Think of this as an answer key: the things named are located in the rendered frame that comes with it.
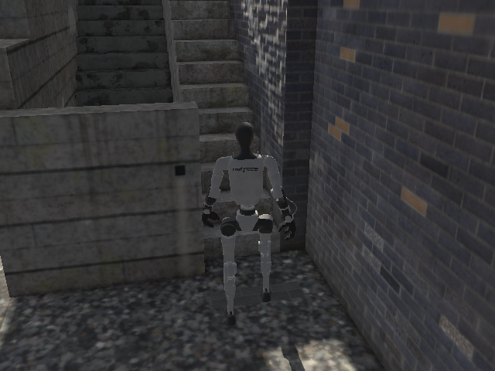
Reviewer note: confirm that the left robot foot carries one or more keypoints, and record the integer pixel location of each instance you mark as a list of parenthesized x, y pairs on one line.
[(231, 319)]

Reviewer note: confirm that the left robot hand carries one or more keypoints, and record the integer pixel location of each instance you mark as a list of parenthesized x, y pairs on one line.
[(212, 216)]

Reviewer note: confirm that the robot left upper arm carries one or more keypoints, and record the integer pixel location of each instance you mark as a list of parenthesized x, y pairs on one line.
[(217, 176)]

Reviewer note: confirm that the left robot forearm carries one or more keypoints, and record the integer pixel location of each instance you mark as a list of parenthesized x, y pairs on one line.
[(208, 204)]

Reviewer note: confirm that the right robot forearm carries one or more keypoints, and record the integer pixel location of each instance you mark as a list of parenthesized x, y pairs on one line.
[(284, 207)]

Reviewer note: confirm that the robot right upper arm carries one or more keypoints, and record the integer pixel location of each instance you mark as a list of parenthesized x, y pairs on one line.
[(274, 176)]

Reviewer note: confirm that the right robot hand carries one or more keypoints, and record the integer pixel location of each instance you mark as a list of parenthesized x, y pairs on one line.
[(291, 227)]

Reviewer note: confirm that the left robot shin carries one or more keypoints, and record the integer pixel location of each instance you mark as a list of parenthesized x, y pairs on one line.
[(229, 287)]

